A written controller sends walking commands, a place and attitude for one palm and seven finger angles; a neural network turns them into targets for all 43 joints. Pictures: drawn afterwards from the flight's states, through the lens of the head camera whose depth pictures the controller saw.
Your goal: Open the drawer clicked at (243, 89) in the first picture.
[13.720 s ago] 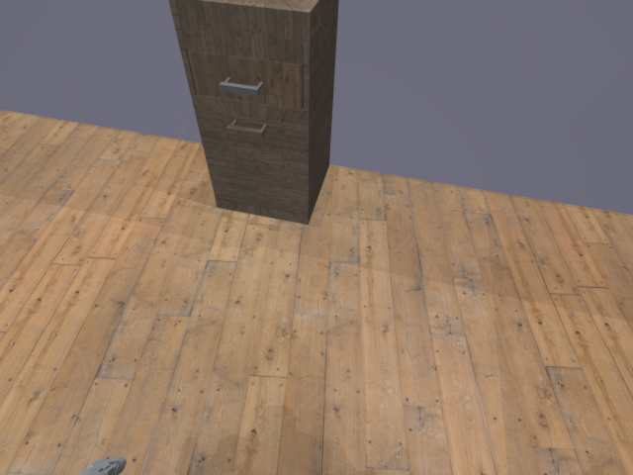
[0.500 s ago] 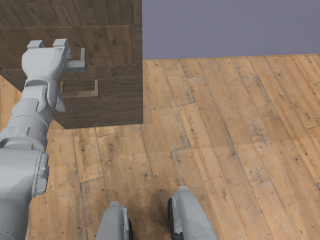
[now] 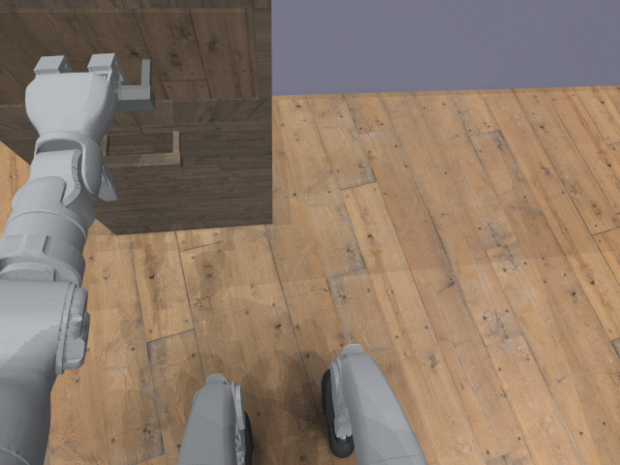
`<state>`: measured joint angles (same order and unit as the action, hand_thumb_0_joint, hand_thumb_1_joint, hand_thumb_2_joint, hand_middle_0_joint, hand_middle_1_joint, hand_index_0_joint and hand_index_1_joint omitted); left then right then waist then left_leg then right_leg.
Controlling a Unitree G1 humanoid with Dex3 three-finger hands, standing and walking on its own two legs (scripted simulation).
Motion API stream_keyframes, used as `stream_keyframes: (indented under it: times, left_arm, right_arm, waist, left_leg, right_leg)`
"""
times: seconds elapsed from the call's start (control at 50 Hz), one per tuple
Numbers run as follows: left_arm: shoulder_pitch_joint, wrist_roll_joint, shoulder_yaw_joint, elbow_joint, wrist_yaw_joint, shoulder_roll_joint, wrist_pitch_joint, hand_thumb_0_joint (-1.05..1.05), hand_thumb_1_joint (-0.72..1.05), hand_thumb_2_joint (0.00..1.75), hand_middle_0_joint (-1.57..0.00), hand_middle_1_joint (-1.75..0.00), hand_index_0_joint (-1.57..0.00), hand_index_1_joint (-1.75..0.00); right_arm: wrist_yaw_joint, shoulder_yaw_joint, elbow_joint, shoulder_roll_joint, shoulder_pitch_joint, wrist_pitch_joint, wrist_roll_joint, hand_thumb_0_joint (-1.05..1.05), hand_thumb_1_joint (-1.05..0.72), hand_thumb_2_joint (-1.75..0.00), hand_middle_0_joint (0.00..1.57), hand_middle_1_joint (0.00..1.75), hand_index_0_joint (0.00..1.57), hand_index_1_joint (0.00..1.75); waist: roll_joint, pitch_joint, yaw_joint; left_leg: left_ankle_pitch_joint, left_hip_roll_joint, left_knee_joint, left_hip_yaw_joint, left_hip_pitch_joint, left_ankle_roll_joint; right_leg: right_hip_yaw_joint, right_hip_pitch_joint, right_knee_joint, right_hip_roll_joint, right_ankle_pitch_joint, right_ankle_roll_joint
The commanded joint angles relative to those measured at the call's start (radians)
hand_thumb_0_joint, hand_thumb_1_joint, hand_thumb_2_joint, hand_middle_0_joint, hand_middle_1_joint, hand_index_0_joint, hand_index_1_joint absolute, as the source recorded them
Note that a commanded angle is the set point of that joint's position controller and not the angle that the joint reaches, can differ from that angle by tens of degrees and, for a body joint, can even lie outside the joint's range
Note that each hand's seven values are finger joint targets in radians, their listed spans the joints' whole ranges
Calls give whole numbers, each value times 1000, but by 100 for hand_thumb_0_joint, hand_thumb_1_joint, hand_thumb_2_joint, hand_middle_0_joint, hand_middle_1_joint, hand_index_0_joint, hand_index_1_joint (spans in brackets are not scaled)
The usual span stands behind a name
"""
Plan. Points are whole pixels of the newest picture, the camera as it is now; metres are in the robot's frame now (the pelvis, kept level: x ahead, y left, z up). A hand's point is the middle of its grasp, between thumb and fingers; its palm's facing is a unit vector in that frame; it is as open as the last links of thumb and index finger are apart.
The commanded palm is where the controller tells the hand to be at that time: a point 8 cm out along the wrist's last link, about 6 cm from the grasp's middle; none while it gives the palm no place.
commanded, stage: lower the fingers behind the handle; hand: left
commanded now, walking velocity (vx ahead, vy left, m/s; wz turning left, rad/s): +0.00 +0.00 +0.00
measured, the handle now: (99, 84) +0.60 +0.21 +0.01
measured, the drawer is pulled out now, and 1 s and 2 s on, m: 0.00 0.00 0.06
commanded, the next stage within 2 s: close the thumb around the handle in 0.32 s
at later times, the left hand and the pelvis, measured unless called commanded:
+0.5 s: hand (96, 130) +0.55 +0.22 -0.02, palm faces -0.07 +0.00 -1.00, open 13.8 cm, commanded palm +0.54 +0.20 +0.03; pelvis +0.00 +0.00 +0.00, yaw +0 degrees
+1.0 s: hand (99, 130) +0.55 +0.21 -0.01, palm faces -0.07 -0.01 -1.00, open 6.1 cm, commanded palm +0.53 +0.19 +0.03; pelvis +0.00 +0.00 +0.00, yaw +0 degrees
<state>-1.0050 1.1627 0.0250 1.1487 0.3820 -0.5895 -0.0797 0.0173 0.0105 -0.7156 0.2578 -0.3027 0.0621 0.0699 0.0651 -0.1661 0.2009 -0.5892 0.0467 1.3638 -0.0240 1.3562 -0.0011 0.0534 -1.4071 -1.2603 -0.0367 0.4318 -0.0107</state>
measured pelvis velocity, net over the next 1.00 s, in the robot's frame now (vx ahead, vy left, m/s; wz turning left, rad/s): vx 0.00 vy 0.00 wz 0.00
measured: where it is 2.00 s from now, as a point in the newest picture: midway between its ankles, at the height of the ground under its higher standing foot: (291, 449)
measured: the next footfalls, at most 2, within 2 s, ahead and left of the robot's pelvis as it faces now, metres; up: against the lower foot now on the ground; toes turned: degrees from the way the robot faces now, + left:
none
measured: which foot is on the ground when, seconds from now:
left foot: down 0.00-1.00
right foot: down 0.00-1.00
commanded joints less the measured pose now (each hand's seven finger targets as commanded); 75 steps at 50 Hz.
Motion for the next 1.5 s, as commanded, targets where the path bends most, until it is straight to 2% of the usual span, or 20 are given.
stream_keyframes:
  times: [0.0,0.16,0.3,0.4,0.46,0.5,0.54,0.68,0.74,0.78,0.8,0.9,0.96,1.0,1.06,1.08,1.16,1.2,1.4,1.48]
  left_arm:
    - [-398,-17,41,-185,26,-240,8,0,-50,30,-30,-120,-30,-120]
    - [-399,-23,39,-168,12,-240,-3,0,-50,30,-30,-120,-30,-120]
    - [-425,-16,43,-169,13,-259,-9,0,-50,30,-30,-120,-30,-120]
    - [-424,-15,19,-161,15,-224,-4,0,-50,30,-30,-120,-30,-120]
    - [-431,-17,32,-183,15,-235,-1,0,-33,37,-31,-122,-31,-122]
    - [-414,-20,41,-172,12,-250,2,0,-22,42,-32,-123,-32,-123]
    - [-415,-17,9,-162,9,-213,5,0,-11,47,-33,-124,-33,-124]
    - [-428,-19,31,-173,5,-244,-5,0,28,64,-36,-128,-36,-128]
    - [-393,-18,23,-184,6,-216,-9,0,45,71,-37,-130,-37,-130]
    - [-414,-21,5,-188,9,-190,-14,0,56,76,-38,-131,-38,-131]
    - [-397,-18,33,-177,12,-227,-13,0,62,78,-38,-132,-38,-132]
    - [-383,-20,27,-203,27,-199,-16,0,90,90,-40,-135,-40,-135]
    - [-374,-21,22,-203,37,-177,-13,0,90,90,-40,-135,-40,-135]
    - [-365,-22,41,-204,47,-203,-9,0,90,90,-40,-135,-40,-135]
    - [-367,-23,58,-190,54,-234,-1,0,90,90,-40,-135,-40,-135]
    - [-374,-20,40,-186,55,-221,1,0,90,90,-40,-135,-40,-135]
    - [-350,-25,71,-192,54,-254,1,0,90,90,-40,-135,-40,-135]
    - [-356,-21,44,-173,53,-227,5,0,90,90,-40,-135,-40,-135]
    - [-128,-45,69,-269,46,-177,-11,0,90,90,-40,-135,-40,-135]
    - [-28,-48,50,-303,63,-107,-20,0,90,90,-40,-135,-40,-135]
  right_arm:
    - [-12,69,24,188,-215,-7,-2,0,-90,-90,20,30,20,30]
    - [-18,64,23,186,-215,-12,-6,0,-90,-90,20,30,20,30]
    - [-21,64,22,189,-224,-16,-5,0,-90,-90,20,30,20,30]
    - [-19,66,24,188,-226,-13,-6,0,-90,-90,20,30,20,30]
    - [-17,68,23,188,-229,-13,-3,0,-90,-90,20,30,20,30]
    - [-18,67,23,190,-228,-11,-5,0,-90,-90,20,30,20,30]
    - [-18,65,26,184,-224,-12,-8,0,-90,-90,20,30,20,30]
    - [-22,64,21,187,-234,-13,-5,0,-90,-90,20,30,20,30]
    - [-19,67,23,184,-230,-12,-5,0,-90,-90,20,30,20,30]
    - [-18,70,20,180,-229,-15,-4,0,-90,-90,20,30,20,30]
    - [-17,66,17,186,-234,-11,-3,0,-90,-90,20,30,20,30]
    - [-13,73,18,182,-229,-10,0,0,-90,-90,20,30,20,30]
    - [-10,76,15,181,-226,-7,1,0,-90,-90,20,30,20,30]
    - [-8,76,13,185,-225,-4,2,0,-90,-90,20,30,20,30]
    - [-10,68,16,186,-211,-1,1,0,-90,-90,20,30,20,30]
    - [-11,70,18,185,-211,-1,-1,0,-90,-90,20,30,20,30]
    - [-11,68,23,187,-204,-1,-1,0,-90,-90,20,30,20,30]
    - [-13,68,22,185,-203,-1,-4,0,-90,-90,20,30,20,30]
    - [-6,81,47,177,-185,6,-7,0,-90,-90,20,30,20,30]
    - [-4,92,45,172,-175,9,-7,0,-90,-90,20,30,20,30]
  waist:
    - [114,-595,19]
    - [81,-566,26]
    - [109,-583,30]
    - [117,-571,34]
    - [118,-618,31]
    - [104,-596,28]
    - [106,-571,34]
    - [106,-596,33]
    - [117,-594,24]
    - [129,-582,39]
    - [112,-572,24]
    - [121,-604,19]
    - [110,-608,18]
    - [117,-604,10]
    - [70,-587,10]
    - [91,-580,17]
    - [80,-601,-2]
    - [82,-574,11]
    - [89,-644,-68]
    - [53,-624,-76]
  left_leg:
    - [393,-47,-161,-4,-335,-43]
    - [352,-47,-160,-3,-307,-48]
    - [364,-48,-152,-5,-308,-46]
    - [373,-46,-154,-13,-330,-42]
    - [400,-47,-148,-11,-347,-43]
    - [380,-46,-152,-8,-326,-44]
    - [349,-49,-157,-4,-308,-46]
    - [384,-47,-154,-10,-325,-46]
    - [406,-45,-159,-11,-355,-41]
    - [405,-44,-151,-6,-352,-43]
    - [405,-44,-156,-10,-346,-41]
    - [440,-42,-159,-14,-385,-37]
    - [459,-41,-163,-18,-401,-35]
    - [449,-43,-164,-9,-390,-37]
    - [403,-46,-168,1,-332,-44]
    - [400,-47,-171,2,-336,-43]
    - [405,-50,-170,8,-331,-44]
    - [399,-49,-171,5,-326,-43]
    - [512,-46,-195,16,-425,-35]
    - [564,-36,-213,13,-473,-33]
  right_leg:
    - [8,419,116,62,-250,45]
    - [3,408,122,64,-217,43]
    - [6,396,112,61,-223,44]
    - [11,367,112,64,-214,45]
    - [8,394,107,64,-243,46]
    - [7,405,114,64,-237,43]
    - [6,400,122,65,-214,45]
    - [6,408,114,63,-243,44]
    - [10,397,117,63,-252,46]
    - [8,383,119,63,-254,44]
    - [12,391,115,63,-249,46]
    - [13,395,114,64,-269,47]
    - [14,395,113,64,-283,47]
    - [10,415,120,63,-287,45]
    - [1,454,123,63,-279,44]
    - [1,446,127,62,-278,43]
    - [-5,480,124,62,-292,43]
    - [0,453,126,62,-281,43]
    - [-1,534,126,59,-385,44]
    - [3,542,139,57,-414,42]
